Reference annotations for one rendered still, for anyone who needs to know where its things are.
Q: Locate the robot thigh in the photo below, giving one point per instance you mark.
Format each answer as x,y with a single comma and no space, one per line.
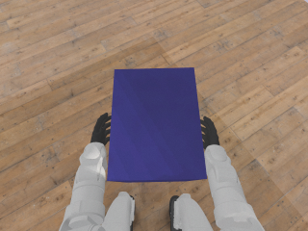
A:
120,214
190,215

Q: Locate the robot right thigh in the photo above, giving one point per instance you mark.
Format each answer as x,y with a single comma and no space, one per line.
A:
190,215

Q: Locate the carton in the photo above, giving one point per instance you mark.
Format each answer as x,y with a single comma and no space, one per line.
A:
155,133

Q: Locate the right robot forearm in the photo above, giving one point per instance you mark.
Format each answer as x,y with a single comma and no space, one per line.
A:
231,207

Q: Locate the robot left thigh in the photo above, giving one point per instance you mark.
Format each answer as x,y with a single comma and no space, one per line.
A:
120,214

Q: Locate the left robot forearm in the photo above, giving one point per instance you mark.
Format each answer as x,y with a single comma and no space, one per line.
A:
86,204

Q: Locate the robot left hand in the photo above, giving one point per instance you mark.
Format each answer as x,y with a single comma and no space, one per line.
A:
100,133

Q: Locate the robot right hand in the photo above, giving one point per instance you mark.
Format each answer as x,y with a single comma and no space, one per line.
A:
210,131

